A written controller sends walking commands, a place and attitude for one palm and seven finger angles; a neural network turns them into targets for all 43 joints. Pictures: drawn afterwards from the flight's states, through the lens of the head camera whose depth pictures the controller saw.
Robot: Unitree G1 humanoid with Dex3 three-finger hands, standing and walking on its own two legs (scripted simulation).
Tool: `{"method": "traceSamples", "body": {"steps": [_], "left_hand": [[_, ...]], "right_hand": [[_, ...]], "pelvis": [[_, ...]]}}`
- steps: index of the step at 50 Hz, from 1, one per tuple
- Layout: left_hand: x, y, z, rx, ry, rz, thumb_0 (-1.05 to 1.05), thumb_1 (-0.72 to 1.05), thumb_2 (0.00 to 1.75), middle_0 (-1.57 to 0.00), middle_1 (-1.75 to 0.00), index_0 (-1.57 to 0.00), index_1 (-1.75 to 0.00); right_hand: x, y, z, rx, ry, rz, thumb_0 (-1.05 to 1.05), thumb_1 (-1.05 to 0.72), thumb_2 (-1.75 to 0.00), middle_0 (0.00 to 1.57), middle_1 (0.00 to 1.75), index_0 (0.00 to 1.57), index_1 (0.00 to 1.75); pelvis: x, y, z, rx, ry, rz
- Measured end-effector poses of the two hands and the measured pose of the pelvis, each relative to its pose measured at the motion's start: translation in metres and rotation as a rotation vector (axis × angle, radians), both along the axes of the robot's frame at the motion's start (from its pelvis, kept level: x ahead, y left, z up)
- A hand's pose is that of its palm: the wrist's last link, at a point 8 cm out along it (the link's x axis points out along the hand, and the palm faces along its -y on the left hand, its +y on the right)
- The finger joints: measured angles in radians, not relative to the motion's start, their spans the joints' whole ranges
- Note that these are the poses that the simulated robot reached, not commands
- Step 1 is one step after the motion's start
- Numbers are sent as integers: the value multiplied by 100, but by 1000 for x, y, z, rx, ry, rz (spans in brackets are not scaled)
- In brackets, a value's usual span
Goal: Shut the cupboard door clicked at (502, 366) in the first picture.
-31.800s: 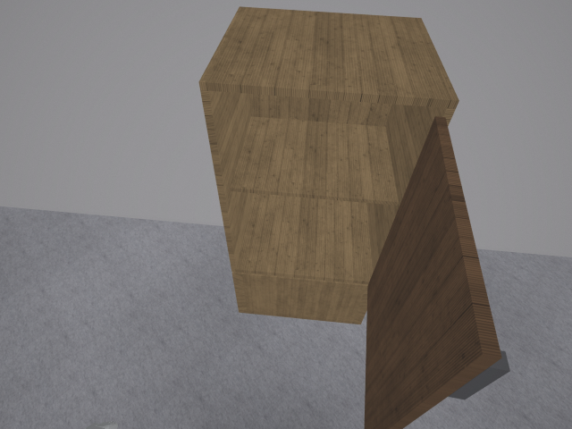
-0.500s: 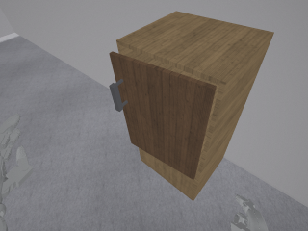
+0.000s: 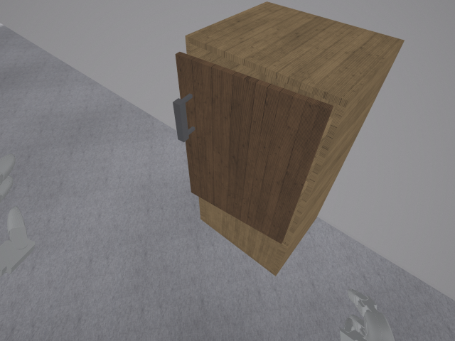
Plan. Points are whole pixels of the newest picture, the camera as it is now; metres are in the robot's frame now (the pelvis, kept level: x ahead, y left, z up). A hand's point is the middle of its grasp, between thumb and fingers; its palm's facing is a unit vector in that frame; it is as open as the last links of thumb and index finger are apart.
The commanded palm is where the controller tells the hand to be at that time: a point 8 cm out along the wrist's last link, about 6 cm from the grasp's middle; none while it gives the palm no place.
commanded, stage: step back with the hand held close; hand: left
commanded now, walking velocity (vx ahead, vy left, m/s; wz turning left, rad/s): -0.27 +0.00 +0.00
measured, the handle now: (186, 117) +0.71 +0.16 -0.02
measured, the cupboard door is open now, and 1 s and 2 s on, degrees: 6 6 6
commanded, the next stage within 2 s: stop stepping back and stand still in 0.62 s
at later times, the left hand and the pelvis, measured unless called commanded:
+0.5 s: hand out of the picture +0.11 +0.29 +0.18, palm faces +0.49 -0.75 -0.44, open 7.4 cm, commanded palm +0.03 +0.32 +0.18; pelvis -0.08 +0.00 -0.01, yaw +5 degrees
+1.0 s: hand out of the picture -0.03 +0.29 +0.17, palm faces +0.39 -0.81 -0.44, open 7.4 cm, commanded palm -0.06 +0.32 +0.18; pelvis -0.22 +0.02 +0.00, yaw -2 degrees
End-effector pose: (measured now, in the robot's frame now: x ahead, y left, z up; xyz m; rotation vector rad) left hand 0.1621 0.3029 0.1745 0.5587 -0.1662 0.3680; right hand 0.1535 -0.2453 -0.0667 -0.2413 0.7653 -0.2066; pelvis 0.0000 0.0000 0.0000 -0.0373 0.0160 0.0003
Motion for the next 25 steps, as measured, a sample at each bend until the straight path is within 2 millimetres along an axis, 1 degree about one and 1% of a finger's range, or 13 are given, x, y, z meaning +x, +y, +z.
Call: {"method": "traceSamples", "body": {"steps": [7, 12, 15, 19, 22, 25], "left_hand": [[-41, 9, 12, 62, -75, 46, 2, 89, 90, -22, -30, -22, -30], [-68, 8, 14, 63, -92, 66, 1, 89, 90, -22, -30, -22, -30], [-77, 7, 12, 29, -125, 62, 1, 89, 90, -22, -30, -22, -30], [-80, 9, 10, 5, -171, 36, 1, 89, 90, -22, -30, -22, -30], [-84, 14, 11, 28, -187, 19, 1, 89, 90, -22, -30, -22, -30], [-95, 18, 16, 56, -200, 15, 1, 89, 90, -22, -30, -22, -30]], "right_hand": [[-17, 12, -12, -3, 27, 78, 1, -90, -90, 21, 30, 20, 30], [-25, 18, -14, 15, 16, 109, 1, -90, -90, 21, 30, 20, 30], [-31, 20, -13, 10, 5, 116, 1, -90, -90, 21, 30, 20, 30], [-40, 22, -8, -7, -22, 102, 1, -90, -90, 21, 30, 20, 30], [-48, 23, -2, -18, -55, 94, 1, -90, -90, 21, 30, 20, 30], [-56, 25, 0, -21, -66, 105, 1, -90, -90, 21, 30, 20, 30]], "pelvis": [[-25, 0, -7, -10, 4, 57], [-40, -1, -7, -10, 1, 56], [-48, 1, -8, -13, -5, 56], [-59, 5, -9, -23, -17, 55], [-71, 6, -11, -36, -22, 64], [-83, 4, -11, -51, -9, 87]]}}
